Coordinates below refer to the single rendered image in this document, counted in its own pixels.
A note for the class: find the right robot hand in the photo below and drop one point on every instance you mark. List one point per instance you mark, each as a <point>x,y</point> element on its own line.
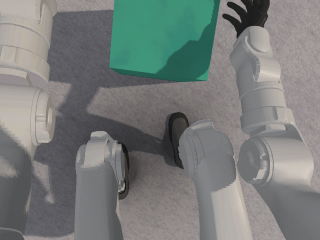
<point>256,14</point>

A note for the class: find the robot left shin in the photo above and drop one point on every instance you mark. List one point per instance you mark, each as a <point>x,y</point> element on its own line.
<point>80,156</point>

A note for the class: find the robot left foot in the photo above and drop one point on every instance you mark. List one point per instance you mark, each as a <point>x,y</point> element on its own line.
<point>123,193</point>

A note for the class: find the carton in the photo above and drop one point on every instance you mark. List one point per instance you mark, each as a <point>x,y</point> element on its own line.
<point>163,39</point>

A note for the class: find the left robot forearm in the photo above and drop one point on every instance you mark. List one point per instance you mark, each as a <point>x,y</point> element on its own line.
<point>25,39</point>

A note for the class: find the right robot forearm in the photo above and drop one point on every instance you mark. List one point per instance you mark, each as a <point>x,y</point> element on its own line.
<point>257,76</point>

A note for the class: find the right robot upper arm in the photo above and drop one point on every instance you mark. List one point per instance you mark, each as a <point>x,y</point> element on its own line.
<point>280,169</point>

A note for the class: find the left robot upper arm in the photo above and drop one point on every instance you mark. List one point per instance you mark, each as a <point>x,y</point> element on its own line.
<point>27,119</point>

